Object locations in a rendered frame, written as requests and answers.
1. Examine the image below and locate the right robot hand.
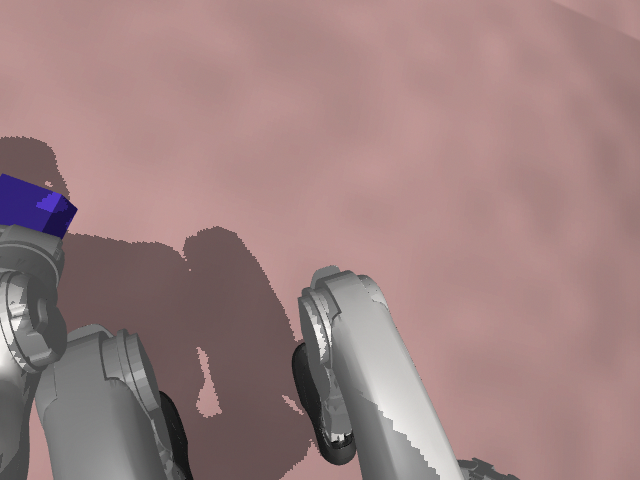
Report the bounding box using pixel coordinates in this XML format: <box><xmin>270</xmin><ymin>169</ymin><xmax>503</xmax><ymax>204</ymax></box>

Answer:
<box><xmin>457</xmin><ymin>458</ymin><xmax>520</xmax><ymax>480</ymax></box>

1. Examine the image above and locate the left robot arm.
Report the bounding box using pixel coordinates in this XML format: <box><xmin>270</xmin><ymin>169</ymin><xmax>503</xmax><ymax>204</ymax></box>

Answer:
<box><xmin>0</xmin><ymin>224</ymin><xmax>67</xmax><ymax>480</ymax></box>

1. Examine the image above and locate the left robot foot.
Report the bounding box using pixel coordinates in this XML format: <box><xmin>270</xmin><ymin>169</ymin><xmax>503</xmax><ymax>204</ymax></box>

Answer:
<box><xmin>159</xmin><ymin>391</ymin><xmax>194</xmax><ymax>480</ymax></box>

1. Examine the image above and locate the carton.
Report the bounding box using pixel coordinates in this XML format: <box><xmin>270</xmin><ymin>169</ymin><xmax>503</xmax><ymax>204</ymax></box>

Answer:
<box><xmin>0</xmin><ymin>173</ymin><xmax>78</xmax><ymax>240</ymax></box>

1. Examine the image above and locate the right robot foot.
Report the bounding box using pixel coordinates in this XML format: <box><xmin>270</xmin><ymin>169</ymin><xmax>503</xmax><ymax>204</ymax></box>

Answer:
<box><xmin>292</xmin><ymin>342</ymin><xmax>356</xmax><ymax>465</ymax></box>

